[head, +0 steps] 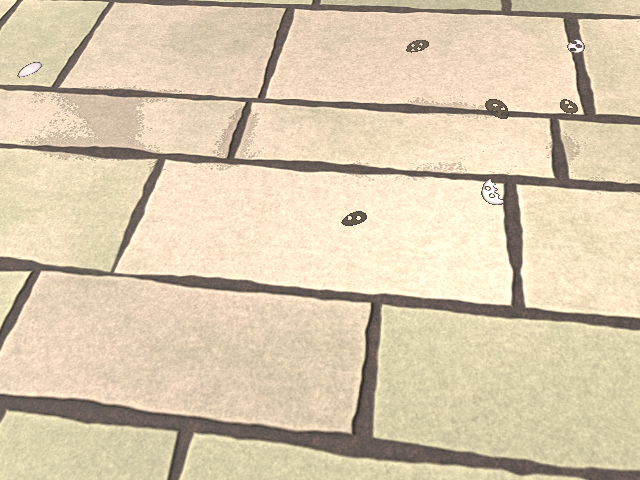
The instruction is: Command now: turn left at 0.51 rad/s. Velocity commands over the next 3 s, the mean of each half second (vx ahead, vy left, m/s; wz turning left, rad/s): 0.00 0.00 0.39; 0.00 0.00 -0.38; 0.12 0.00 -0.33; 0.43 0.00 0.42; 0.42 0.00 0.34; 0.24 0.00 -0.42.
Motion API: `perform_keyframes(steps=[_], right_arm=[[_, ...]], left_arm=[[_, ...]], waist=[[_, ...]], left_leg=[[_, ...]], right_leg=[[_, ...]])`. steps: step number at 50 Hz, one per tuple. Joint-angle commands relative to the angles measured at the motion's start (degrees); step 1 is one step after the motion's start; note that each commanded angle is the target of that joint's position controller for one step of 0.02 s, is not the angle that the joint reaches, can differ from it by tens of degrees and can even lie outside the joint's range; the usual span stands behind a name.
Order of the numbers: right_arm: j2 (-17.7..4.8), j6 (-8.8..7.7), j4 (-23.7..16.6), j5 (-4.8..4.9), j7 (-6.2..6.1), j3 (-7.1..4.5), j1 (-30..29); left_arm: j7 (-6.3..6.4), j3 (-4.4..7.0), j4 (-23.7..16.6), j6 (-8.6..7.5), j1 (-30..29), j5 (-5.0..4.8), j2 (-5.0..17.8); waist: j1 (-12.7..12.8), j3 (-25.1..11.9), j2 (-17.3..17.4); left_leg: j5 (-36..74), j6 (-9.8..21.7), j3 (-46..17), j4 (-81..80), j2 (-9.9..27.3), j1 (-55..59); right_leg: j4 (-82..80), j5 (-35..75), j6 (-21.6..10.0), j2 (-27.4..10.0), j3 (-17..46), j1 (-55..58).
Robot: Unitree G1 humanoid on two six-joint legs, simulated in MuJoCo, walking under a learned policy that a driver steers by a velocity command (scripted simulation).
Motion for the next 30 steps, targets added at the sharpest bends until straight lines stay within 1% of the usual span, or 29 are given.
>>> perform_keyframes(steps=[1,3,6,9,10,11,12,13,14,15,16,17,18,19,20,21,22,23,24,26,27,28,30], right_arm=[[-3.86,0.12,-3.43,0.20,1.17,-0.50,-0.98],[-3.25,0.33,-4.65,0.36,1.54,-0.05,-3.05],[-2.61,0.49,-6.09,0.77,1.86,0.51,-4.47],[-2.85,0.36,-6.97,1.20,1.77,0.58,-4.07],[-2.82,0.22,-7.09,1.20,1.69,0.57,-3.51],[-2.52,-0.06,-6.83,0.96,1.53,0.60,-2.06],[-2.89,-0.67,-6.38,0.36,1.08,0.50,-0.17],[-7.01,-1.58,-6.16,-0.60,0.37,-0.47,2.32],[-16.11,-2.17,-7.24,0.16,0.31,-2.39,3.48],[-13.75,-2.27,-5.74,0.97,0.21,-2.40,7.99],[-9.84,-2.22,-5.87,0.93,-0.16,-1.14,4.77],[-5.77,-2.05,-6.62,0.69,-0.65,0.19,-0.60],[-3.64,-2.05,-7.17,0.66,-1.20,1.06,-4.00],[-2.24,-2.26,-7.03,0.54,-1.58,1.77,-4.63],[-1.27,-2.57,-6.48,0.37,-1.68,2.48,-4.33],[-0.56,-3.01,-5.71,0.21,-1.76,3.05,-3.67],[-0.32,-3.40,-4.69,-0.03,-1.91,3.52,-2.95],[-0.95,-3.59,-3.74,-0.29,-2.12,3.66,-2.35],[-2.07,-3.61,-3.06,-0.51,-2.37,3.58,-2.04],[-4.51,-3.33,-2.17,-0.48,-2.75,3.03,-1.56],[-5.20,-3.15,-1.91,-0.34,-2.85,2.78,-1.27],[-5.53,-3.00,-1.71,-0.22,-2.91,2.56,-0.96],[-5.36,-2.84,-1.44,-0.16,-3.04,2.30,-0.53]], left_arm=[[0.04,1.74,-3.06,-0.88,0.17,0.07,8.14],[-0.20,2.14,-2.34,-0.87,2.15,0.05,9.12],[-0.95,2.63,-2.14,-0.93,1.92,0.24,10.32],[-1.64,3.15,-1.97,-0.82,1.16,0.20,11.39],[-1.77,3.30,-1.94,-0.74,0.79,0.02,11.62],[-1.83,3.41,-1.97,-0.62,-0.12,-0.36,11.75],[-1.84,3.46,-1.71,-0.53,-0.06,-0.65,11.56],[-1.99,3.15,-1.87,-0.46,1.80,-0.43,9.93],[-1.74,1.57,-6.26,0.07,-0.55,0.04,4.54],[-0.86,1.78,-5.58,0.97,-2.39,0.29,6.86],[-1.03,1.93,-4.73,1.37,-1.87,-0.60,7.08],[-1.41,1.96,-3.33,1.18,-0.92,-1.16,7.10],[-1.75,2.17,-2.42,1.02,-0.06,-0.79,7.61],[-2.21,2.15,-0.97,1.15,1.90,-0.14,7.72],[-2.62,2.00,0.11,1.44,3.30,-0.12,7.16],[-2.95,1.67,0.82,1.71,3.61,-0.46,6.21],[-3.15,1.31,1.37,1.97,3.47,-0.76,5.18],[-3.18,1.09,1.77,2.20,3.03,-0.87,4.68],[-3.11,1.11,1.98,2.35,2.34,-0.85,4.89],[-2.96,1.50,1.99,2.38,1.36,-0.79,6.14],[-2.89,1.63,2.01,2.28,1.15,-0.81,6.49],[-2.82,1.70,1.99,2.14,0.95,-0.81,6.55],[-2.77,1.68,1.80,1.91,0.52,-0.81,6.01]], waist=[[1.39,-2.15,-10.08],[2.68,-2.69,-10.32],[3.05,-3.15,-11.60],[2.61,-3.97,-12.89],[2.14,-4.24,-12.82],[0.75,-4.60,-11.89],[-0.92,-5.23,-9.18],[-1.89,-6.77,1.07],[-1.28,-5.76,14.68],[-4.60,-8.55,6.70],[-2.12,-5.25,4.20],[0.06,-2.80,2.37],[1.32,-2.51,3.43],[1.54,-3.95,4.59],[1.89,-5.44,3.72],[1.69,-5.85,2.70],[1.38,-5.47,2.28],[0.84,-4.41,2.65],[0.24,-3.43,3.24],[-0.42,-1.81,4.24],[-0.60,-1.43,4.10],[-0.74,-1.20,3.68],[-0.86,-1.07,2.67]], left_leg=[[-0.17,-1.83,1.90,0.55,1.86,-5.34],[-1.15,-2.02,2.74,-3.78,2.72,-4.67],[-1.81,-0.87,5.19,-11.04,3.32,0.92],[-1.57,0.69,7.58,-17.36,2.80,6.20],[-0.27,1.27,8.14,-20.57,2.55,7.98],[3.69,2.00,8.72,-26.18,2.10,11.37],[11.15,2.91,7.41,-34.08,1.86,16.79],[16.01,4.98,-4.95,-41.31,9.11,24.89],[39.90,13.67,-28.01,-41.57,26.07,27.98],[42.23,19.12,-25.25,-39.92,27.01,26.33],[39.62,18.79,-19.47,-39.87,23.68,23.17],[35.49,15.93,-13.86,-41.04,19.55,20.12],[34.48,13.40,-10.58,-41.59,16.51,20.11],[39.28,12.73,-7.67,-41.37,14.79,20.21],[41.39,12.35,-5.65,-41.35,14.45,20.27],[41.29,11.75,-4.41,-41.68,14.52,20.14],[39.10,11.24,-3.72,-42.33,14.69,20.32],[36.01,10.91,-3.48,-42.81,14.95,20.05],[33.12,10.72,-3.42,-42.88,15.23,19.72],[30.55,11.24,-4.02,-42.24,16.30,19.69],[30.33,11.84,-4.49,-41.83,17.04,20.00],[30.63,12.60,-4.97,-41.41,17.84,20.40],[32.13,14.12,-5.62,-40.57,19.35,21.24]], right_leg=[[-3.68,29.15,-9.23,-14.46,7.60,6.75],[-2.85,30.03,-9.94,-16.10,7.31,8.93],[-1.47,30.71,-9.46,-16.91,5.02,6.90],[1.06,31.77,-8.46,-17.51,3.41,4.89],[2.50,31.00,-7.79,-17.68,2.96,4.39],[5.21,28.63,-6.37,-17.19,1.57,2.82],[9.86,22.86,-3.62,-16.04,-0.59,-0.77],[21.63,9.90,0.23,-12.30,-4.79,-9.50],[31.82,-22.40,4.03,-1.07,-6.65,-25.85],[40.06,-23.61,3.71,-2.54,1.51,-23.76],[42.30,-19.24,3.38,-3.67,2.54,-23.82],[40.00,-13.92,3.20,-4.85,3.15,-22.21],[37.55,-10.37,3.28,-5.12,2.60,-20.92],[37.23,-8.09,3.67,-4.51,1.61,-18.04],[35.98,-7.15,3.96,-3.99,1.63,-15.42],[32.97,-6.72,4.13,-3.84,2.06,-13.21],[29.20,-6.56,4.22,-3.62,2.64,-11.80],[26.06,-6.71,4.20,-3.19,3.22,-10.84],[23.79,-6.97,3.94,-2.52,3.82,-10.26],[22.42,-8.07,3.39,-1.66,3.55,-11.19],[22.67,-8.93,3.24,-1.59,3.14,-12.04],[23.27,-9.94,3.15,-1.65,2.71,-12.95],[24.47,-12.01,2.99,-2.02,2.10,-14.51]])
Next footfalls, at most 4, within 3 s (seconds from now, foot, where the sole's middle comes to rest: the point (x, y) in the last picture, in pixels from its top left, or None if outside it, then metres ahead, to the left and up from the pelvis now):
0.26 left None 0.01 0.12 -0.78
0.82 right None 0.01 -0.06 -0.78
1.38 left None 0.08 0.12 -0.78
1.84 right None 0.33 -0.12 -0.78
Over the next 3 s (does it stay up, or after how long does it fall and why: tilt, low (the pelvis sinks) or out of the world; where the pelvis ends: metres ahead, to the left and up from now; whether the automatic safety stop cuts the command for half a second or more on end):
stays up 0.64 -0.01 -0.01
